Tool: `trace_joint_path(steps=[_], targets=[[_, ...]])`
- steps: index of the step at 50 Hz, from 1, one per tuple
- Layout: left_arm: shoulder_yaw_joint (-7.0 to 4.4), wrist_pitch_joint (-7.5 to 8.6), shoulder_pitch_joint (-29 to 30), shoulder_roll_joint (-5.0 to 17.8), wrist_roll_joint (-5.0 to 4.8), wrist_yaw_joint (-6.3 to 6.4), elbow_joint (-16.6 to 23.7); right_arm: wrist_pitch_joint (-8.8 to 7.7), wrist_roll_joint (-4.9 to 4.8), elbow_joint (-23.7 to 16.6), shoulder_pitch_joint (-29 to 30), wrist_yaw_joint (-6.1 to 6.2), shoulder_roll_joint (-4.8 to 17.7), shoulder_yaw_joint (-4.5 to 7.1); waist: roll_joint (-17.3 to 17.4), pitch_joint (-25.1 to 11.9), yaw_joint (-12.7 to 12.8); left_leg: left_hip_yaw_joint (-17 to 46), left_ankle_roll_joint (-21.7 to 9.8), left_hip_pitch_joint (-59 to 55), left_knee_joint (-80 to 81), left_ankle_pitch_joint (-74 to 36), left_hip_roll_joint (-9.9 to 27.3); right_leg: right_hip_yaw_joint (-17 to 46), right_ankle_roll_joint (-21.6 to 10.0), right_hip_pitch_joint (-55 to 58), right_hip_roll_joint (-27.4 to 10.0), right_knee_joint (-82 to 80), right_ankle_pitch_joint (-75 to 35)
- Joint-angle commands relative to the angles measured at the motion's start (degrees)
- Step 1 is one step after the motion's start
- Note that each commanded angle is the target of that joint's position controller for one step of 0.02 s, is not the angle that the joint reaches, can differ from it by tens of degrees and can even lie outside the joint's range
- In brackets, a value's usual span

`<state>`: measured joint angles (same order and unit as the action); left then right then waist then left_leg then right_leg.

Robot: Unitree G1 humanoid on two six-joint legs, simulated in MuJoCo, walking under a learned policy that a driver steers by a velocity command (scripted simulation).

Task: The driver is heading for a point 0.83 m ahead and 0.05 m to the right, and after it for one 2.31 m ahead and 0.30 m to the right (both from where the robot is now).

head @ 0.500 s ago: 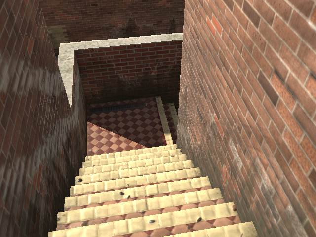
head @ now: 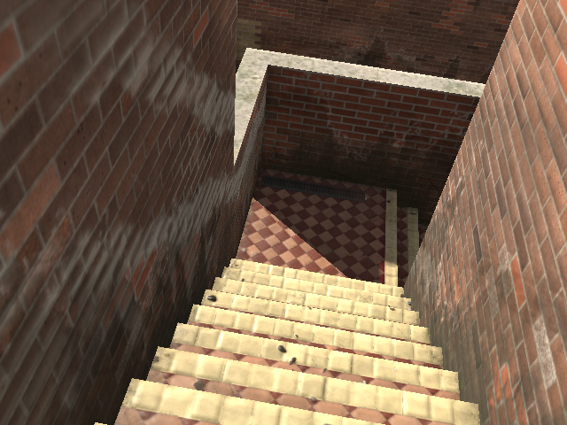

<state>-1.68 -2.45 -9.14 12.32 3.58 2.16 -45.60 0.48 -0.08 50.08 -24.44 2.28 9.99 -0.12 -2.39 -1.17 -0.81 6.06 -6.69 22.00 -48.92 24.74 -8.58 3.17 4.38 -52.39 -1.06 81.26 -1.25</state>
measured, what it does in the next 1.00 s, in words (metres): goes down: right foot 0.19 m lower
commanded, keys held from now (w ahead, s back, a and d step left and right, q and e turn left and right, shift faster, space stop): q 0.26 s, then no key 0.74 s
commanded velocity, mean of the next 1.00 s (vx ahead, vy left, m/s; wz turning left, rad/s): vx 0.04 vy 0.00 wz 0.29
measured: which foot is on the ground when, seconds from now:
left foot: down 0.00-0.38, up 0.40-1.00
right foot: up 0.00-0.36, down 0.38-1.00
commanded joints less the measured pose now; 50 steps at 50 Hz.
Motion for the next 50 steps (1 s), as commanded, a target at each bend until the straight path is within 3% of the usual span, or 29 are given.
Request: trace_joint_path(steps=[1,2,3,5,9,12,14,15,16,17,18,19,20,21,22,23,24,25,26,27,30,34,40,41,45,46,47,49,50], targets=[[-2.23,-0.09,-0.32,6.74,0.82,0.0,3.66,-0.3,-0.29,-3.61,-2.81,0.85,10.14,3.02,8.32,1.82,1.06,26.75,-8.17,-8.42,9.76,-22.91,12.55,2.67,0.38,-8.17,1.91,-4.76,-2.46],[-2.28,0.0,0.82,7.08,0.89,0.02,4.59,-0.62,-0.38,-3.65,-2.9,0.85,9.99,3.08,8.08,2.26,1.33,27.58,-8.59,-8.84,8.67,-27.04,12.48,4.09,0.02,-7.15,1.89,-8.51,-1.5],[-2.15,-0.16,2.23,6.46,0.47,-0.39,6.17,-0.66,-0.04,-5.06,-1.18,1.19,9.65,3.06,7.19,2.71,1.44,27.79,-9.4,-5.86,7.64,-24.74,12.22,3.47,0.25,-5.05,2.83,-12.24,-5.6],[-1.87,0.43,4.17,6.15,0.81,-0.73,7.86,-0.79,0.58,-5.76,0.52,1.88,7.54,2.33,8.56,2.42,0.87,30.16,-11.14,-5.07,4.22,-18.65,11.28,5.44,1.3,-4.13,3.51,-15.37,-10.62],[-0.67,1.71,10.01,4.87,0.47,-1.21,12.47,-0.59,1.05,-7.93,3.09,1.58,8.01,2.26,6.58,2.68,-0.97,30.28,-10.59,-3.41,3.07,-17.28,7.96,5.64,0.92,4.63,4.26,-29.28,-10.0],[-0.69,2.9,7.58,4.9,-2.8,-1.48,13.18,-0.29,1.53,-9.86,9.18,0.87,7.39,1.71,9.09,3.33,-0.72,27.43,-8.86,5.39,1.46,-11.21,5.13,7.09,-1.49,22.21,1.84,-47.96,-16.08],[-1.13,3.39,4.79,4.95,-4.55,-1.66,12.89,0.82,1.81,-10.31,9.78,0.43,7.39,1.59,10.51,2.49,-2.37,24.99,-7.02,8.74,-1.08,-10.31,3.74,7.19,-3.53,34.19,-1.28,-58.15,-20.02],[-1.28,3.55,0.83,4.26,-4.67,-1.91,11.08,1.09,1.55,-10.26,11.7,-0.08,6.8,1.1,9.0,0.76,-1.49,22.47,-5.8,14.75,-4.87,-10.36,2.91,3.28,-3.11,44.78,-0.88,-56.36,-25.13],[-1.5,3.43,-2.66,4.86,-5.47,-1.26,10.54,1.68,2.48,-10.39,8.86,0.48,7.11,1.42,6.17,4.79,-1.73,21.72,-5.25,10.75,-8.05,-7.36,0.23,5.27,-3.79,43.85,-4.66,-72.7,-24.05],[-2.4,3.7,-6.79,5.6,-5.02,-0.89,7.79,2.0,3.13,-9.62,7.46,0.78,7.74,1.34,2.11,4.74,-1.82,18.63,-4.06,10.64,-16.27,-7.69,-1.32,1.89,-3.01,49.21,-4.66,-79.06,-28.2],[-2.91,4.19,-12.23,6.74,-3.9,-0.62,4.92,1.61,2.53,-8.71,4.27,0.04,7.67,1.67,-2.59,2.69,-1.75,13.12,-2.54,13.63,-27.07,0.06,-3.19,0.71,-2.85,57.65,-5.9,-78.63,-32.03],[-3.53,4.48,-21.89,8.91,-3.35,-0.64,2.22,1.23,1.68,-9.08,2.55,-0.99,7.18,2.11,-9.74,-3.26,0.89,6.38,-0.39,24.46,-44.45,19.71,-5.08,2.88,-3.45,72.44,-10.92,-68.29,-49.8],[-2.76,4.45,-28.35,10.36,-2.43,-1.64,2.31,1.27,-0.4,-11.23,2.82,-1.03,4.95,2.0,-16.04,-9.02,2.97,-2.49,2.19,39.26,-70.05,38.3,-6.64,4.41,-9.31,85.64,-17.79,-43.17,-73.54],[-2.32,5.48,-26.86,10.45,-3.73,-3.1,2.13,1.23,-1.08,-11.82,1.82,-0.4,5.77,2.17,-14.36,-11.51,2.38,-3.73,2.17,49.55,-83.19,39.1,-5.27,9.75,-15.94,87.86,-21.38,-36.69,-74.44],[-2.29,6.12,-28.16,10.1,-4.61,-3.59,1.75,0.67,-0.49,-11.95,5.91,0.09,7.06,2.43,-10.67,-12.95,5.16,-3.25,3.15,52.08,-88.8,31.8,-3.85,11.38,-19.85,83.66,-22.48,-40.84,-66.49],[-1.67,6.31,-24.77,9.76,-4.39,-2.84,3.27,0.64,1.01,-13.48,11.11,0.28,7.35,2.41,-7.06,-12.2,5.51,-1.26,4.9,50.93,-90.58,24.26,-3.49,13.39,-22.81,75.22,-22.7,-45.09,-54.52],[-2.15,6.63,-14.35,13.32,-2.16,-1.59,6.3,0.99,2.27,-16.7,19.82,0.48,7.16,2.07,-5.06,-8.21,3.91,1.67,6.6,47.97,-86.94,11.29,-2.13,20.35,-27.61,59.54,-25.73,-55.73,-29.0],[-0.7,6.18,-11.43,11.51,-1.83,-1.24,5.83,2.77,2.37,-17.25,24.44,0.78,7.72,2.26,-0.12,-2.56,2.32,1.94,7.27,44.68,-87.24,5.82,-1.79,17.98,-25.61,46.91,-23.5,-57.98,-24.76],[0.57,5.68,-11.93,9.9,-1.86,-1.33,5.39,4.37,1.97,-16.31,23.18,1.05,7.17,2.37,1.08,-1.88,1.55,0.97,7.36,41.94,-87.58,4.68,-3.21,14.82,-22.19,42.32,-19.42,-56.63,-24.47],[1.17,5.22,-12.43,9.77,-2.06,-1.4,5.02,5.65,1.44,-15.47,21.13,1.24,6.09,2.19,-0.19,-1.29,0.69,-0.13,7.96,41.48,-87.99,4.07,-3.74,13.14,-20.05,39.12,-17.19,-56.4,-20.12],[2.34,4.82,-15.86,9.02,-3.16,-1.63,3.49,7.35,1.55,-14.76,20.81,1.78,4.11,1.97,-3.71,0.01,1.57,-1.18,8.92,44.84,-91.2,3.19,-5.24,10.93,-15.9,38.19,-12.02,-56.12,-11.51],[2.84,4.74,-19.54,9.08,-3.09,-0.93,2.43,7.91,1.36,-15.9,24.18,1.91,3.49,1.6,-5.01,0.44,3.98,-1.31,10.04,48.54,-91.72,4.59,-5.08,12.54,-16.77,42.47,-11.88,-57.02,-6.51],[2.26,4.53,-22.25,9.94,-2.22,0.26,2.3,7.64,0.79,-18.61,28.93,1.44,3.0,0.92,-4.87,-1.67,6.95,-1.1,9.89,48.52,-91.3,9.03,-3.45,14.79,-21.97,49.74,-14.42,-58.5,-6.69],[2.17,4.69,-21.75,9.7,-2.38,0.36,2.61,7.32,1.05,-18.79,28.57,1.33,3.24,0.85,-3.07,-2.42,6.54,-1.07,9.78,46.06,-89.07,9.2,-2.73,14.75,-22.11,49.04,-14.13,-58.44,-6.08],[1.41,5.01,-18.32,11.51,-1.98,0.85,3.63,7.35,0.74,-20.45,28.65,0.85,2.91,0.31,-4.63,-2.22,5.62,-3.06,8.73,37.85,-84.35,12.19,0.08,14.56,-23.36,45.92,-15.74,-63.86,-5.08],[0.46,4.77,-16.86,12.61,-2.41,1.11,3.8,7.42,1.55,-22.31,29.1,0.2,3.15,-0.26,-6.51,-2.01,4.7,-2.97,7.18,37.18,-75.85,17.17,3.52,14.51,-21.51,48.35,-15.42,-66.5,3.41],[0.31,4.48,-16.1,12.44,-2.33,1.15,4.24,7.1,1.56,-22.67,29.4,-0.42,3.38,-0.74,-5.87,-1.93,5.24,-4.92,6.2,32.37,-69.33,19.27,4.7,12.78,-20.07,46.25,-14.33,-69.15,6.47],[-0.92,3.48,-13.96,14.57,-2.82,0.34,3.53,6.33,1.49,-22.48,23.88,-1.41,2.01,-2.15,-9.06,-2.8,2.81,-9.02,1.72,12.88,-52.97,27.36,6.08,6.38,-16.22,36.72,-12.46,-74.52,6.68],[-1.86,2.94,-12.35,15.6,-4.33,-0.55,3.5,5.84,1.26,-21.95,19.9,-1.88,2.27,-2.57,-11.93,-1.92,1.31,-9.94,-1.1,0.8,-45.15,31.83,5.28,3.32,-14.56,28.98,-11.69,-77.58,7.42]])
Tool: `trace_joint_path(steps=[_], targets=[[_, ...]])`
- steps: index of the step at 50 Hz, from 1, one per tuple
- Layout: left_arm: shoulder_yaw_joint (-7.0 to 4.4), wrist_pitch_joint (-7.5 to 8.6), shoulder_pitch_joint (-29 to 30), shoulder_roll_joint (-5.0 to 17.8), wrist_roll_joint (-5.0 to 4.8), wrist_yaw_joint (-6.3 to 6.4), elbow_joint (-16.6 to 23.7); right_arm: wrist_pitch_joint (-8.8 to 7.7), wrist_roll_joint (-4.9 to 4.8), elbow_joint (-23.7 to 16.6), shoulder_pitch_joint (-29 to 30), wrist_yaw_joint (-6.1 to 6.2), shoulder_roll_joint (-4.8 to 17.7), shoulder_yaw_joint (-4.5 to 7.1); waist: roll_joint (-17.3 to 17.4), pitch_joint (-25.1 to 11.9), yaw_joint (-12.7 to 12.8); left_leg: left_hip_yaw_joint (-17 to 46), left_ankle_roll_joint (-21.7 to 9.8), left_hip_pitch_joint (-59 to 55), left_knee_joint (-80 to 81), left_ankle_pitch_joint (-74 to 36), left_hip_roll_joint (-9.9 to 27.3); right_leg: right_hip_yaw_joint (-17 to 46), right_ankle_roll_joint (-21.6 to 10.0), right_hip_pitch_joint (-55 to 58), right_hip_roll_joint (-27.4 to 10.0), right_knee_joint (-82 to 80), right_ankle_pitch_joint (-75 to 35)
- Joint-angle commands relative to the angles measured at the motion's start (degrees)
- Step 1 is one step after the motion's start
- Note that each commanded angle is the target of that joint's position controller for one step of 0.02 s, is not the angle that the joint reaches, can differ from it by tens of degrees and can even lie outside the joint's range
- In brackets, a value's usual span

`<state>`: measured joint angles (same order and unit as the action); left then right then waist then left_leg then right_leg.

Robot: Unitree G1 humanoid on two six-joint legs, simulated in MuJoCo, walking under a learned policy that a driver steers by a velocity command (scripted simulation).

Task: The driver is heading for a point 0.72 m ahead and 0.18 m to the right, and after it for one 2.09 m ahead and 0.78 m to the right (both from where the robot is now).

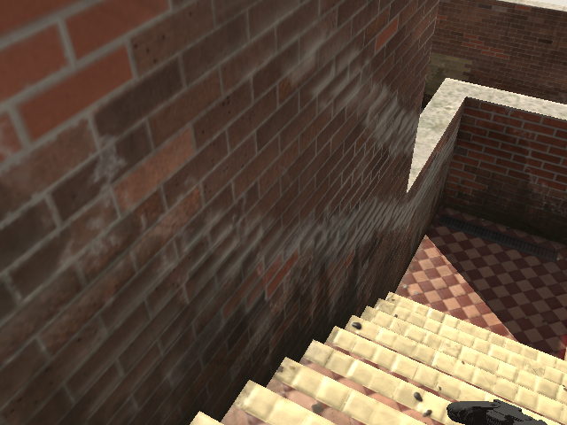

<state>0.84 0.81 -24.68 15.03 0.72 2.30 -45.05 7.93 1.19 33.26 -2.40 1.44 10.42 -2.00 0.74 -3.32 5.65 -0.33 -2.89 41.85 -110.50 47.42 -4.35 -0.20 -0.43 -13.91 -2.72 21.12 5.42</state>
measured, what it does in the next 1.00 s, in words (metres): walks ahead: left foot 0.19 m higher, then right foot 0.19 m lower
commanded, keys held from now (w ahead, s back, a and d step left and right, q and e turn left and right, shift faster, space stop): no key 0.16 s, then w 0.84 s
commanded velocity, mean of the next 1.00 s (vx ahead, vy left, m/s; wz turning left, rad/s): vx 0.30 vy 0.00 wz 0.01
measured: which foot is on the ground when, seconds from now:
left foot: up 0.00-0.02, down 0.04-0.78, up 0.80-1.00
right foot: down 0.00-0.06, up 0.08-0.78, down 0.80-1.00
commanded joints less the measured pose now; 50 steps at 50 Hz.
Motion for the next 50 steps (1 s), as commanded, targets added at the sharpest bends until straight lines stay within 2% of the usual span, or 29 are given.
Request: trace_joint_path(steps=[1,2,3,4,5,6,7,8,10,12,14,16,19,26,32,35,37,38,39,40,41,42,43,44,45,46,47,48,50], targets=[[-5.29,-2.01,-2.8,12.2,-2.86,-0.77,0.53,-2.18,-1.36,-5.76,-1.63,-1.69,1.22,-1.6,-17.62,2.91,-2.34,-4.66,-7.24,-20.07,33.34,23.01,-3.04,10.08,-8.81,-8.39,-10.04,-22.24,14.35],[-5.86,-3.76,-7.07,11.23,-2.28,-0.97,-1.31,-2.71,-2.19,-3.19,-5.86,-2.42,2.22,-1.38,-9.01,9.39,-2.94,-0.25,-9.71,-20.21,47.92,14.66,-4.37,10.33,-6.43,-10.39,-8.55,-18.33,23.11],[-5.98,-3.9,0.43,8.35,-2.0,-1.55,2.75,-3.32,-0.13,-0.61,-15.53,-2.11,6.92,-0.25,9.72,14.64,-10.15,30.2,-15.83,-26.58,62.61,8.84,7.91,6.53,-1.4,-31.43,-2.62,0.43,33.56],[-7.56,-2.87,11.1,11.06,0.06,-2.55,6.43,-4.32,0.7,3.43,-29.55,0.85,8.14,-0.03,16.84,15.8,-20.79,58.99,-19.02,-28.48,76.76,-6.07,17.24,22.39,-0.31,-45.58,3.45,6.88,44.15],[-8.19,-0.9,12.17,10.48,-0.86,-3.62,6.05,-5.69,2.35,7.96,-33.06,3.25,6.09,-0.64,10.37,17.83,-20.23,59.54,-17.96,-27.9,77.32,-14.38,15.38,37.19,-0.55,-47.37,5.53,9.47,34.34],[-7.47,-0.07,10.23,7.17,-2.53,-3.96,6.0,-6.17,3.09,9.07,-27.38,4.64,6.9,-0.45,10.44,16.06,-14.51,52.15,-15.82,-24.87,75.14,-21.68,14.95,36.18,-0.35,-44.07,7.64,12.93,27.3],[-7.13,-0.23,9.31,5.94,-2.19,-3.7,4.32,-6.51,2.64,9.01,-20.48,4.9,5.82,-0.49,10.04,12.72,-9.65,44.9,-13.44,-19.34,71.81,-23.91,12.95,32.64,0.56,-36.33,9.52,21.25,19.7],[-7.0,-1.17,7.28,4.82,-0.77,-3.1,2.54,-7.01,1.37,8.0,-14.92,4.24,4.01,-0.7,9.55,9.69,-5.17,36.89,-11.67,-11.97,68.43,-27.52,11.76,28.02,1.48,-28.46,11.81,30.85,11.83],[-6.86,-3.99,4.37,3.9,0.51,-2.08,0.66,-7.37,-0.13,7.92,-12.36,1.68,2.55,-0.42,8.45,6.56,-2.07,28.4,-9.29,-2.17,71.97,-17.59,10.56,19.66,2.81,-21.63,14.93,50.44,5.75],[-6.55,-5.26,5.52,4.44,1.22,-1.49,1.36,-7.51,-1.03,8.95,-11.9,0.65,4.09,0.51,4.66,8.62,-1.23,25.81,-8.41,0.48,76.99,-10.64,10.36,16.48,3.86,-22.96,14.88,59.77,4.13],[-6.26,-5.67,7.82,5.1,2.24,-1.16,2.27,-8.61,-1.11,11.02,-14.84,0.38,5.25,1.18,1.72,9.4,-2.34,22.23,-7.94,-4.66,76.15,-18.82,10.0,15.08,4.41,-24.65,13.85,59.35,-1.11],[-6.37,-5.23,9.78,5.58,3.63,-1.47,2.62,-9.73,-0.81,14.42,-21.86,0.53,7.52,2.55,1.87,7.93,-4.88,19.28,-8.45,-15.18,72.96,-28.82,9.55,14.76,3.99,-27.53,13.61,55.56,-5.58],[-6.88,-4.59,12.57,6.82,4.15,-2.0,3.23,-11.05,0.15,17.7,-30.4,0.49,9.56,4.41,4.23,5.38,-7.73,17.08,-8.65,-29.85,69.36,-42.22,9.3,15.38,2.97,-32.27,12.9,48.74,-6.83],[-6.22,-3.43,19.8,4.64,3.81,-3.78,5.28,-12.26,0.78,17.89,-34.11,1.33,8.54,5.07,3.43,6.06,-11.19,21.78,-10.98,-34.43,64.32,-38.44,11.36,16.56,2.21,-36.07,10.74,33.65,-13.28],[-4.8,-2.18,24.5,2.34,1.54,-4.27,8.03,-11.03,1.55,17.35,-28.58,1.98,9.82,4.99,3.77,9.38,-11.28,22.34,-11.47,-19.58,63.06,-27.86,10.44,12.24,-0.57,-20.58,7.48,19.23,-18.37],[-4.7,-1.98,16.87,2.4,0.29,-3.37,4.89,-10.26,1.09,17.56,-24.3,1.02,10.22,5.04,3.84,10.03,-8.03,18.44,-10.74,-9.84,57.2,-31.65,9.77,2.55,-0.42,-5.08,6.02,21.04,-13.18],[-5.14,-2.21,3.08,2.85,0.09,-3.34,0.56,-9.1,2.47,18.7,-21.76,1.49,10.27,5.18,5.17,7.8,-3.0,16.87,-11.05,-8.3,44.74,-39.27,8.75,1.0,-3.2,8.03,2.41,13.55,-7.88],[-5.94,-2.32,-1.4,5.33,-0.14,-2.81,-1.37,-8.77,2.98,19.38,-23.74,1.65,8.87,5.33,0.31,7.84,-2.31,13.81,-10.32,-11.44,32.46,-44.41,6.09,5.47,-5.62,10.9,-0.88,-3.77,-2.32],[-6.61,-2.1,-9.46,5.35,0.25,-2.54,-3.93,-8.52,2.16,20.93,-21.37,1.61,8.61,5.71,-6.68,5.26,3.71,5.91,-8.15,-6.71,7.58,-39.16,0.26,3.77,-8.77,20.32,-1.68,-9.75,-10.99],[-5.33,-1.78,-13.73,3.03,-0.88,-2.81,-5.22,-8.95,2.16,19.21,-14.87,0.17,4.76,5.3,-9.13,4.53,7.12,0.77,-6.28,12.35,-17.11,-7.2,-8.88,4.54,-9.24,28.71,-3.85,7.62,-18.71],[-2.87,-1.15,-6.78,3.85,0.2,-4.02,-3.25,-9.34,-0.43,13.5,-18.8,0.36,-0.12,3.73,-14.83,3.51,-4.09,3.07,-5.75,24.51,-26.67,-1.46,-8.04,12.3,-7.66,28.85,-11.04,24.52,-56.98],[-4.64,-0.33,-7.63,7.63,0.36,-4.14,-4.21,-9.76,-0.39,12.85,-22.02,0.97,3.57,4.35,-13.15,-1.72,-5.06,6.28,-6.23,25.26,-21.27,-7.36,-6.33,18.59,-11.97,28.75,-15.29,19.03,-47.96],[-5.9,0.9,-7.44,10.87,0.45,-3.47,-4.7,-9.31,0.47,13.35,-22.2,2.04,6.77,4.77,-14.27,-0.74,-4.67,9.05,-4.31,24.75,-11.0,-12.12,-3.09,30.16,-17.61,19.45,-19.67,5.57,-4.92],[-4.62,1.89,-2.91,7.94,-0.19,-3.29,-4.58,-8.45,2.21,13.62,-15.05,2.19,9.72,5.42,-9.87,7.97,-5.21,7.72,-2.06,28.03,-7.39,-16.22,-0.89,33.62,-18.73,10.97,-17.85,-2.19,21.24],[-3.49,2.62,-0.73,5.88,0.25,-3.25,-5.04,-7.76,2.94,14.3,-11.08,1.62,9.98,5.76,-7.58,13.39,-5.6,6.47,-0.71,29.02,-5.63,-18.91,-0.66,34.31,-17.21,4.6,-15.78,-4.21,26.8],[-2.14,4.15,0.23,4.58,0.76,-3.01,-6.26,-8.0,2.15,13.38,-10.07,0.9,7.92,5.27,-4.99,17.07,-8.28,11.02,1.12,27.65,9.66,-30.29,0.76,29.51,-13.73,-2.05,-12.15,1.62,19.34],[-1.58,5.01,-2.39,3.66,1.1,-2.86,-8.52,-7.81,1.74,15.16,-11.18,0.25,6.8,5.2,-4.45,16.51,-8.47,9.42,2.05,24.41,14.24,-33.28,0.61,27.29,-12.84,-5.03,-11.33,4.81,5.16],[-0.46,5.57,2.3,2.9,0.01,-2.35,-7.31,-7.73,0.7,12.68,-7.78,-0.74,5.65,4.27,-1.59,17.14,-11.53,6.59,4.45,11.93,33.88,-43.82,2.33,21.68,-10.7,-17.88,-8.25,1.75,-2.31],[-1.49,5.96,2.8,6.55,-0.34,-2.52,-8.28,-6.99,2.07,16.0,-10.76,-1.79,2.78,3.97,-6.42,9.52,-11.12,1.88,4.23,-6.25,43.6,-54.53,4.87,20.18,-11.38,-18.78,-7.72,1.47,-8.43]])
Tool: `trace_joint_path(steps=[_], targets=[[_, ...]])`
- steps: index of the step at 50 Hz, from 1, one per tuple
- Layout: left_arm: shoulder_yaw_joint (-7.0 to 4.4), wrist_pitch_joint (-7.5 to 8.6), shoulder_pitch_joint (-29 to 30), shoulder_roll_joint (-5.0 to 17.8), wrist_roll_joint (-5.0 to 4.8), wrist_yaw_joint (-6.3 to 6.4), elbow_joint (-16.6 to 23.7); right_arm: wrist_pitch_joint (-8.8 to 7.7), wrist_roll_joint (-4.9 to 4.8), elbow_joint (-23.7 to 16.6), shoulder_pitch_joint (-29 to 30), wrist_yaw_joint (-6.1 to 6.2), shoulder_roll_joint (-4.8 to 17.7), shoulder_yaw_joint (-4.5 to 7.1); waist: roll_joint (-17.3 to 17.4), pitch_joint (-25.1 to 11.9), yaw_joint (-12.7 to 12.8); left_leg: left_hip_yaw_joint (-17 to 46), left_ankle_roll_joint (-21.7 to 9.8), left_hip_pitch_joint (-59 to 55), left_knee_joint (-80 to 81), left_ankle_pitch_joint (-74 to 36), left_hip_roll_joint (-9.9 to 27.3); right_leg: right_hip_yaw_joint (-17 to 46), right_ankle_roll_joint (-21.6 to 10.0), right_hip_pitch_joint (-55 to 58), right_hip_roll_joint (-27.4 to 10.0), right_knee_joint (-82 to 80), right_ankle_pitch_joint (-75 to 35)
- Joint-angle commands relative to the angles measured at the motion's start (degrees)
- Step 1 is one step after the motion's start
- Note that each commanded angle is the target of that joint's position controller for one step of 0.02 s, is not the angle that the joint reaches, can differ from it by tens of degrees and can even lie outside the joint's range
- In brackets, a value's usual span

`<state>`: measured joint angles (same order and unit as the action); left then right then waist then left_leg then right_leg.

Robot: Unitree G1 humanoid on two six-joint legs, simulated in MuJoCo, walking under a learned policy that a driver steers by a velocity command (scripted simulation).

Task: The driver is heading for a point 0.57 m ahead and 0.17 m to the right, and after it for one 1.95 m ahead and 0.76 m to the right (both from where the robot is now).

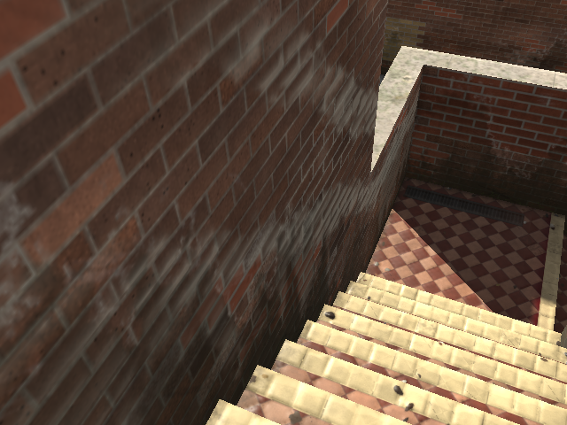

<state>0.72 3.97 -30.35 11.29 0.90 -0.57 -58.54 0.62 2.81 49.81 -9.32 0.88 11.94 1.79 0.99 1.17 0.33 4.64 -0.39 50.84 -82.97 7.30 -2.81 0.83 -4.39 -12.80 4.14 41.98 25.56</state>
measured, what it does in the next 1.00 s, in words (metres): goes down, turning right: left foot 0.19 m lower, then right foot 0.20 m lower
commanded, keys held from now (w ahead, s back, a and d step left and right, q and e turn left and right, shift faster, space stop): w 0.32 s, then w+e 0.68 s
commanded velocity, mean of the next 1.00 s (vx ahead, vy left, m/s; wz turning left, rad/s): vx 0.47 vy -0.07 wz -0.27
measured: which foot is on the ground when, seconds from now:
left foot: up 0.00-0.38, down 0.40-0.98, up 1.00-1.00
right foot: down 0.00-0.40, up 0.42-0.96, down 0.98-1.00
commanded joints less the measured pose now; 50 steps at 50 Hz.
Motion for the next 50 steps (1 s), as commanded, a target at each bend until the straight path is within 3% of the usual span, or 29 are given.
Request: trace_joint_path(steps=[1,2,4,7,9,12,15,17,19,20,21,22,23,24,25,26,27,28,31,32,34,35,41,42,43,46,48,49,50], targets=[[-2.29,2.54,7.94,12.82,-0.55,0.07,4.45,0.91,0.05,1.85,-7.06,-1.27,2.08,0.76,-11.03,0.66,-5.64,-3.53,0.55,-19.58,12.85,-20.17,2.92,18.55,-7.33,-16.57,-14.42,-17.38,-30.06],[-2.0,2.25,4.22,11.0,-0.88,0.49,2.25,1.06,-0.49,0.36,-2.34,-1.4,4.41,1.6,-11.82,3.63,-3.13,1.25,-0.15,-7.62,15.79,-21.99,4.42,21.15,-8.08,-5.66,-14.23,-14.67,-21.89],[-1.84,1.16,-1.47,9.51,0.12,1.13,2.17,-0.07,-1.24,-3.34,9.8,-1.26,6.23,2.37,-6.1,7.5,2.91,4.12,-0.45,7.17,30.45,-23.57,3.86,22.21,-8.65,7.84,-13.07,-11.98,-8.16],[-2.56,1.12,-6.93,9.86,1.5,1.88,0.72,-1.94,-1.18,-4.32,15.52,-1.18,4.93,3.24,-6.69,9.22,6.58,7.78,0.01,10.61,38.16,-22.18,3.38,25.98,-11.57,14.57,-14.71,-11.58,-9.71],[-2.03,1.34,0.18,8.27,1.28,2.91,3.38,-2.71,-1.12,-4.93,17.59,-2.1,2.61,2.05,-1.87,7.78,5.38,2.55,0.52,-4.42,48.7,-37.26,4.95,20.01,-9.92,2.26,-11.36,-7.98,-3.21],[-1.92,0.92,1.69,7.36,2.0,1.4,4.08,-2.59,-1.48,-4.94,16.79,-4.18,0.52,1.13,-3.01,7.17,7.72,-1.77,-0.5,-18.99,54.48,-38.8,5.36,16.79,-9.35,-5.24,-8.31,-6.2,-0.26],[-2.05,-0.03,-3.83,5.43,2.98,1.02,1.93,-2.95,-3.04,-4.58,17.65,-1.96,2.03,0.42,-3.24,10.22,12.71,-0.64,-0.57,-21.7,68.78,-36.07,9.09,16.02,-8.0,3.55,-6.46,0.38,-9.89],[-2.26,-0.13,-4.24,6.98,2.89,1.47,0.61,-3.65,-3.91,-3.33,11.29,-0.71,5.86,2.0,-2.46,9.01,10.45,-0.88,-0.85,-26.56,72.43,-34.13,10.08,17.11,-8.51,6.72,-5.45,9.61,-17.77],[-3.59,-1.02,-2.45,10.58,2.79,1.48,0.14,-3.58,-2.09,3.14,-10.15,0.17,9.6,4.07,-0.07,1.65,-0.41,-3.03,-0.44,-49.18,76.35,-38.43,11.54,12.68,-7.54,-0.78,-1.45,36.62,-16.6],[-4.34,-1.29,-4.26,9.11,1.49,0.71,-0.56,-3.15,-0.38,5.27,-16.62,-0.31,11.52,4.83,5.52,-2.79,-2.12,-2.16,-0.26,-64.41,67.47,-35.96,12.64,7.36,-5.85,-13.98,3.24,51.59,10.11],[-4.53,-2.25,-10.11,6.47,-0.71,0.72,-2.11,-4.02,1.05,6.39,-26.3,-1.35,12.75,4.63,9.66,-10.13,-4.56,0.57,-1.43,-80.33,45.71,-57.45,19.1,4.92,-3.27,-28.59,5.88,74.75,32.86],[-3.79,-3.83,-15.62,5.39,-1.86,1.61,-0.41,-4.45,-0.43,5.48,-26.16,-2.04,13.13,4.1,11.53,-15.08,-0.65,9.09,-2.41,-87.13,37.53,-61.18,28.04,6.53,-3.5,-39.9,0.87,74.04,28.51],[-3.3,-4.94,-9.82,5.56,-0.65,1.75,0.41,-4.77,-2.56,5.25,-25.96,-1.13,14.9,5.19,13.08,-15.67,-2.2,17.9,-9.93,-79.59,45.96,-34.32,33.14,6.38,-1.64,-43.7,-0.98,73.4,21.09],[-3.68,-6.3,0.93,6.59,2.27,1.63,3.03,-5.4,-2.83,3.47,-21.75,0.31,13.84,5.5,11.41,-9.85,-3.01,21.55,-14.16,-68.13,54.53,-11.29,32.78,5.09,-0.66,-46.21,-2.23,74.73,11.67],[-4.39,-6.84,8.67,9.7,3.64,1.22,5.87,-5.8,-2.46,1.13,-16.94,1.0,10.43,4.11,4.49,-4.01,-1.77,16.44,-12.77,-53.82,57.91,-4.41,28.85,7.1,0.07,-41.77,-3.12,63.27,-1.23],[-4.34,-7.53,13.13,8.99,4.74,0.63,6.74,-5.79,-1.97,2.37,-15.94,2.22,8.35,3.07,3.52,-0.35,-1.42,13.85,-12.58,-46.03,56.4,-17.58,29.15,9.01,0.89,-39.6,-3.51,57.19,-7.51],[-3.6,-8.42,13.44,6.65,3.43,-0.13,7.33,-6.04,-1.99,2.25,-15.83,3.1,6.71,2.11,2.04,3.19,0.95,6.46,-10.69,-36.45,58.19,-26.33,25.72,8.72,2.46,-34.07,-4.09,45.66,-13.7],[-3.12,-8.55,13.52,4.89,3.01,-1.18,7.6,-6.68,-3.67,2.92,-13.95,3.68,6.12,1.75,1.68,4.24,2.81,2.38,-9.43,-29.92,57.88,-28.43,22.45,8.64,4.78,-28.41,-4.19,34.86,-21.31],[-2.71,-9.59,13.79,4.04,2.8,-0.12,8.67,-7.78,-3.75,2.09,-16.26,3.43,11.11,2.69,8.95,-2.95,2.41,2.72,-11.01,-35.86,51.58,-45.31,24.55,5.09,4.83,-29.08,-1.98,40.45,-26.53],[-3.19,-9.41,15.14,5.87,2.9,-1.05,9.87,-8.41,-5.26,3.22,-15.19,3.75,6.92,2.19,8.98,-2.83,3.57,-3.41,-5.32,-37.7,52.19,-25.81,18.32,9.21,4.63,-30.66,-4.16,28.3,-37.85],[-3.1,-9.57,19.84,5.26,1.89,-2.18,12.14,-8.21,-5.28,2.45,-13.87,4.71,6.04,2.24,9.16,-0.15,2.86,-3.79,-3.97,-33.09,50.83,-8.87,16.93,7.85,4.09,-28.5,-3.48,19.29,-52.38],[-2.65,-9.65,23.72,4.89,3.18,-2.72,14.7,-7.6,-5.49,3.69,-13.8,5.23,5.82,1.98,7.78,1.34,2.18,-2.19,-4.33,-32.72,48.75,-4.38,17.89,9.45,3.97,-29.68,-3.35,17.66,-57.38],[-2.99,-7.88,35.14,4.65,2.3,-3.47,20.36,-6.25,-2.71,3.52,-19.13,6.03,7.65,2.15,0.94,7.37,-4.56,-2.71,-3.73,-32.06,38.52,22.61,20.74,8.82,2.37,-27.52,-3.9,-0.59,-67.57],[-2.79,-7.34,37.08,3.94,1.84,-3.73,20.56,-6.46,-2.75,3.54,-20.15,6.1,7.9,2.4,2.62,7.48,-5.82,-2.37,-3.67,-31.04,36.81,25.63,22.15,8.43,2.24,-25.09,-5.23,-0.43,-69.56],[-2.51,-6.77,36.6,3.32,0.58,-3.83,20.15,-5.98,-1.94,3.46,-19.32,6.4,8.44,2.82,4.1,8.2,-6.36,-3.47,-3.21,-29.51,36.56,26.51,22.79,8.35,1.63,-21.5,-6.6,-4.13,-67.35],[-3.13,-6.47,30.89,4.29,1.2,-3.2,17.5,-3.93,-1.08,3.11,-17.48,4.78,10.29,3.42,5.54,9.67,-5.6,-9.33,-2.51,-21.52,25.59,12.61,22.33,-0.21,0.32,-6.14,-4.14,-2.87,-48.76],[-4.94,-5.95,9.8,7.89,0.69,-0.53,9.99,-2.25,-1.61,1.26,-11.19,2.62,14.53,5.11,6.11,-0.23,5.18,-14.9,-2.88,-19.87,1.34,-7.71,18.94,-5.78,-1.07,13.62,-1.0,-7.26,-38.88],[-5.63,-4.36,4.35,9.28,1.63,-0.7,7.11,-1.58,-1.4,2.47,-15.28,3.28,11.72,5.45,-7.5,3.14,7.62,-16.37,-4.33,-20.74,-22.92,8.73,11.69,5.02,-3.91,13.82,-5.51,-33.24,-41.4],[-6.9,-2.86,2.98,15.94,1.8,-1.59,4.93,-1.57,-1.76,0.31,-17.78,2.32,5.23,4.69,-23.73,0.68,1.42,-14.55,-2.46,8.34,-43.84,41.36,6.28,8.33,-4.73,32.78,-11.0,0.5,-89.76]])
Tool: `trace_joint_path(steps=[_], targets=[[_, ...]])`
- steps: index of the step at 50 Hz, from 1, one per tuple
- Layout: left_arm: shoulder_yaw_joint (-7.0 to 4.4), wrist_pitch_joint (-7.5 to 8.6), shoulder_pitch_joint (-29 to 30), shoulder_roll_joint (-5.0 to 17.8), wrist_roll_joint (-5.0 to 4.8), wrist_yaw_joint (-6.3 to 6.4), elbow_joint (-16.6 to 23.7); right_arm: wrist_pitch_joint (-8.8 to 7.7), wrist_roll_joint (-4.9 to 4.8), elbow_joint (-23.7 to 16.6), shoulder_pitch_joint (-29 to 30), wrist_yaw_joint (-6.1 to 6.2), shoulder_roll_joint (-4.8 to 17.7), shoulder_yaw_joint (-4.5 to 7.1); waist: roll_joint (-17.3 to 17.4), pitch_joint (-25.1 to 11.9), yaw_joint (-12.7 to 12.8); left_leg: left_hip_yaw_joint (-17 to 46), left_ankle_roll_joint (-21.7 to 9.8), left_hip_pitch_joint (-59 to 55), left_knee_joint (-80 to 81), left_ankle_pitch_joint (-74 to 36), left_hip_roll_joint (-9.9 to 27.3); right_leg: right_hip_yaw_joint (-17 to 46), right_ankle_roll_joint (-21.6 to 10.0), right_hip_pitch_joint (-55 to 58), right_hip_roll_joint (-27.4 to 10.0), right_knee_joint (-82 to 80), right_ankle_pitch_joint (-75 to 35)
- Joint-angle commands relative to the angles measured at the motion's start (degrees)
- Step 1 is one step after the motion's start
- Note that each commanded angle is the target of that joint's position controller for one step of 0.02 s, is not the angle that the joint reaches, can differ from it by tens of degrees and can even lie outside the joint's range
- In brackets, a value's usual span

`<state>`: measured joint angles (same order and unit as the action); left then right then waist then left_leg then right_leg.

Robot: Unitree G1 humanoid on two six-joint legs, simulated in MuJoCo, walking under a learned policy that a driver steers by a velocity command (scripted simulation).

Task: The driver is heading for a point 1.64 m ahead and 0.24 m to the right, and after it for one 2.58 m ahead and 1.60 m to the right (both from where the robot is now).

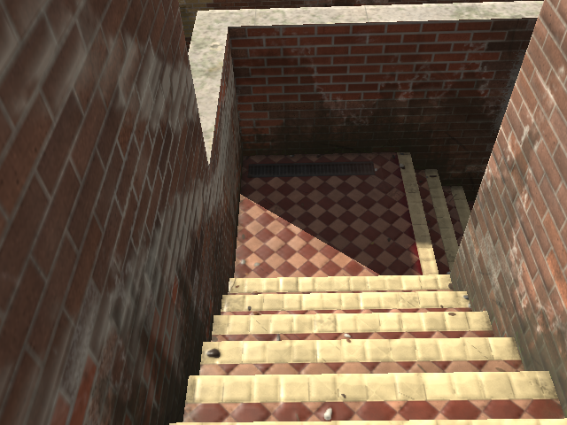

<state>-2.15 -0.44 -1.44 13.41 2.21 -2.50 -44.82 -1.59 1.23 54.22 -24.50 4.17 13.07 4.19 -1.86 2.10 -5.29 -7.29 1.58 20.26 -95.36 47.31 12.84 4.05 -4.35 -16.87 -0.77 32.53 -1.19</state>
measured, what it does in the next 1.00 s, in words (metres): goes down, turning right: left foot 0.19 m lower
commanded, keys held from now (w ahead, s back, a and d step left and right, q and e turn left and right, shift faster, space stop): w+e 0.56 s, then w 0.44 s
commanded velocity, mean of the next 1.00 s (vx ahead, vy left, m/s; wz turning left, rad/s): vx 0.50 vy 0.00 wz -0.45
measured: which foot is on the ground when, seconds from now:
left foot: up 0.00-0.46, down 0.48-1.00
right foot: down 0.00-0.48, up 0.50-1.00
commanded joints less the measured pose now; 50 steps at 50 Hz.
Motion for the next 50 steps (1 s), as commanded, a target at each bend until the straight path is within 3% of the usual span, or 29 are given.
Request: trace_joint_path(steps=[1,2,3,4,5,7,8,9,10,12,15,18,22,23,24,25,26,27,28,29,31,33,35,37,40,46,48,49,50], targets=[[-4.41,1.63,-28.17,15.77,-2.03,0.78,-6.73,0.51,-0.66,-6.51,-3.67,-1.1,5.4,1.22,-20.51,-10.12,7.66,1.41,-5.46,45.01,-32.7,-2.41,-7.35,12.02,-5.28,42.25,-11.21,13.19,-73.42],[-4.17,1.06,-27.22,14.24,-2.5,0.94,-6.08,0.34,1.38,-6.43,-0.28,-1.1,6.55,1.21,-10.85,-12.04,8.24,3.71,-5.39,46.28,-28.77,-8.92,-7.68,14.96,-6.99,38.33,-11.46,9.62,-58.32],[-3.01,1.36,-26.11,11.41,-1.6,1.52,-5.2,-0.11,1.25,-4.52,-2.15,-1.72,6.78,1.48,-6.51,-11.84,6.67,7.95,-5.39,44.64,-18.73,-13.13,-6.14,16.95,-8.65,31.83,-12.01,8.69,-36.54],[-3.2,2.25,-25.67,11.89,-1.61,1.76,-6.23,-0.06,1.04,-5.2,1.01,-2.09,5.23,0.82,-8.83,-12.69,6.63,11.0,-4.58,46.01,-15.45,-11.01,-6.83,30.12,-15.41,26.89,-15.98,3.85,-14.09],[-1.92,3.07,-26.41,9.41,-1.99,1.73,-7.41,0.41,1.5,-5.03,4.89,-1.59,5.67,0.95,-5.37,-7.42,5.47,13.86,-3.06,45.82,-5.28,-24.09,-6.58,30.06,-14.08,17.19,-14.61,1.57,0.92],[0.23,4.17,-22.66,4.85,-1.68,2.64,-6.34,1.68,0.85,-6.83,12.56,-1.31,3.82,0.11,-2.32,0.41,3.55,12.02,1.14,42.0,9.86,-33.32,-9.06,30.49,-11.62,1.94,-11.76,-1.5,0.11],[-0.07,4.32,-20.13,5.85,-1.63,3.27,-5.74,1.97,1.75,-6.4,13.87,-0.96,5.07,0.78,-0.13,1.52,2.01,11.99,1.91,29.45,22.86,-38.08,-8.58,26.98,-11.15,-6.5,-8.81,-3.85,-8.65],[-0.99,4.56,-19.64,9.14,-0.08,3.11,-6.74,2.17,1.99,-1.98,6.04,-0.87,5.11,0.94,-5.06,-2.38,0.16,10.26,1.76,21.72,21.36,-42.72,-10.28,25.78,-10.91,-7.45,-7.8,-2.86,-15.18],[-1.22,4.66,-20.47,9.32,-0.43,2.91,-7.09,2.24,1.98,-0.3,3.1,-1.08,5.06,0.98,-7.73,-3.98,-0.15,10.27,1.42,20.79,20.29,-43.77,-10.31,25.57,-11.06,-4.62,-7.63,-1.33,-18.28],[0.09,5.81,-24.53,4.15,-2.35,3.71,-9.68,0.53,0.63,-4.05,11.91,-1.96,9.19,2.75,-4.22,0.02,2.78,13.67,-0.26,26.0,39.24,-59.77,-9.74,23.52,-10.22,2.05,-2.53,5.34,-8.58],[0.87,4.99,-22.22,3.25,-2.55,4.18,-7.9,-0.79,1.12,-5.27,19.46,-3.46,2.52,0.02,-3.11,-1.98,5.96,8.92,-1.31,6.99,50.5,-73.21,-14.96,21.38,-9.85,-9.35,2.13,7.66,8.9],[0.47,5.1,-22.41,3.71,-2.14,4.12,-7.46,-1.74,0.66,-5.34,15.87,-3.12,4.42,-0.19,-3.97,0.13,5.94,9.64,-1.79,-1.4,52.5,-76.94,-15.28,20.81,-8.97,-13.48,4.31,15.39,14.83],[0.5,2.51,-28.4,2.83,2.15,6.41,-11.74,-3.13,-2.56,-4.23,8.33,-1.82,5.92,0.35,-1.61,5.85,8.69,13.69,-1.55,-2.29,87.95,-69.2,-9.62,21.64,-10.16,5.5,8.73,34.65,2.58],[0.48,1.69,-24.29,2.89,1.03,5.83,-10.63,-3.08,-1.93,-1.34,-3.1,-1.73,6.13,1.03,-2.08,0.38,3.64,7.09,-1.89,-17.72,81.52,-75.84,-10.84,19.05,-10.25,-2.65,8.64,46.75,-3.53],[0.01,2.16,-23.77,1.88,-0.22,4.43,-9.44,-2.58,-2.04,1.32,-12.44,-1.7,8.72,2.16,3.55,-2.08,-0.49,15.33,-4.83,-32.33,81.92,-77.32,-4.32,16.11,-8.17,-16.0,11.35,64.89,14.34],[-0.2,2.61,-31.24,-1.3,-3.16,3.48,-8.74,-2.04,0.21,0.57,-14.59,-3.21,10.62,1.75,15.05,-9.82,3.59,17.72,-5.57,-50.42,57.65,-103.43,4.93,8.19,-6.29,-33.11,16.19,86.27,56.36],[0.32,2.09,-34.5,-0.92,-3.22,4.74,-7.15,-1.72,-0.26,0.12,-12.79,-4.96,8.75,1.15,17.04,-12.26,5.81,20.36,-5.17,-53.48,50.32,-94.68,8.65,3.75,-7.66,-45.43,9.73,91.68,53.19],[0.27,1.28,-31.44,0.62,-1.29,5.17,-6.97,-1.54,-2.13,-0.61,-12.67,-5.33,7.22,0.87,14.03,-9.58,4.2,22.63,-5.67,-46.17,54.92,-79.98,8.35,1.76,-7.71,-50.25,7.75,92.59,47.33],[-0.36,-0.04,-21.99,2.65,1.31,5.27,-4.25,-2.61,-2.78,-1.46,-9.1,-5.29,8.13,1.28,8.0,-3.24,4.25,27.99,-9.79,-32.52,65.62,-53.28,8.36,-0.74,-7.32,-51.76,4.71,88.75,35.43],[-0.69,-1.65,-14.64,4.26,2.21,5.37,-2.27,-2.89,-3.72,-0.81,-6.82,-3.77,9.05,1.25,12.64,2.99,3.29,36.44,-13.37,-22.5,73.1,-36.57,10.23,-0.6,-5.24,-53.72,3.25,83.63,32.55],[-0.48,-2.36,-6.42,2.63,0.79,5.81,-2.06,-3.93,-2.89,2.03,-7.7,-2.76,4.44,-1.48,2.55,14.72,5.69,29.85,-9.61,-3.87,68.71,-42.45,4.38,6.65,-1.91,-53.65,1.2,69.56,18.13],[0.73,-2.01,-11.63,-0.7,-0.68,4.12,-6.08,-4.03,-2.41,2.0,-3.95,-1.82,0.22,-3.83,2.85,11.84,10.34,19.12,-7.58,14.36,66.78,-48.16,-1.23,4.42,1.67,-34.78,4.96,48.21,5.2],[0.13,-1.61,-17.38,-1.09,0.28,3.41,-12.23,-4.28,-2.3,2.3,-5.76,-2.38,6.98,-2.58,9.1,3.02,10.85,18.23,-6.49,13.16,65.75,-60.81,-1.53,0.71,0.91,-21.02,6.97,44.05,-6.71],[-0.69,-1.04,-12.07,1.48,-1.3,3.18,-11.51,-4.15,-4.8,2.91,-5.04,-1.65,4.1,-3.02,7.88,3.51,10.79,14.47,-4.77,5.36,57.96,-47.76,-6.01,3.16,-0.94,-27.16,6.17,31.09,-18.68],[0.39,0.41,-1.02,0.24,0.86,2.31,-9.19,-3.81,-3.01,3.24,-7.86,-1.13,3.72,-2.81,5.79,4.74,5.59,14.71,-6.48,4.7,56.13,-34.89,-6.89,-2.25,-0.47,-20.79,6.79,18.68,-30.41],[1.78,3.28,6.14,-1.07,-1.44,2.16,-5.47,-2.09,0.57,8.22,-15.3,-0.66,0.86,-3.38,5.37,9.77,-4.19,15.53,-9.71,-8.85,41.35,-58.26,-8.52,-8.0,1.72,-17.22,4.04,-3.43,-15.13],[0.88,2.75,-3.78,1.24,-2.66,2.09,-7.9,-0.91,0.86,9.25,-15.16,-1.0,3.46,-2.45,5.85,3.84,-2.15,16.36,-11.95,-10.2,32.29,-71.23,-6.72,-7.03,0.22,-5.33,2.48,-10.41,-6.15],[0.52,3.03,-13.44,2.3,-0.98,2.2,-12.08,-1.47,-0.88,10.39,-13.77,-1.38,2.72,-2.92,6.82,1.53,2.56,16.0,-10.75,-3.12,22.28,-79.49,-6.05,-8.15,-1.58,6.19,3.33,-4.19,-13.74],[-0.47,2.7,-17.16,5.09,-1.8,1.87,-12.96,-1.5,-0.37,9.15,-13.8,-1.59,3.84,-2.26,-0.44,4.84,5.72,15.09,-9.55,0.86,10.38,-76.12,-9.3,-6.65,-3.7,9.68,1.68,-19.79,-4.94]])
Keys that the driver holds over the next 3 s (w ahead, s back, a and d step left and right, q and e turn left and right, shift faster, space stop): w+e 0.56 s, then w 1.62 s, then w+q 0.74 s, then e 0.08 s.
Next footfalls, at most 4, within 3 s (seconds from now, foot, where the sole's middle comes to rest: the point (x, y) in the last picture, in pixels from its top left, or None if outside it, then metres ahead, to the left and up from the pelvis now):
0.48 left None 0.33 0.03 -0.99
1.02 right None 0.56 -0.17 -1.19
1.46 left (306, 401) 0.82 -0.08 -1.38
2.00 right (354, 363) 1.04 -0.31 -1.58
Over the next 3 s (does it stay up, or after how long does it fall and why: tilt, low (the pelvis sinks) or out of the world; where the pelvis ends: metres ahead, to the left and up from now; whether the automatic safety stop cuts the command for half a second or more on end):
stays up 1.46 -0.37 -1.18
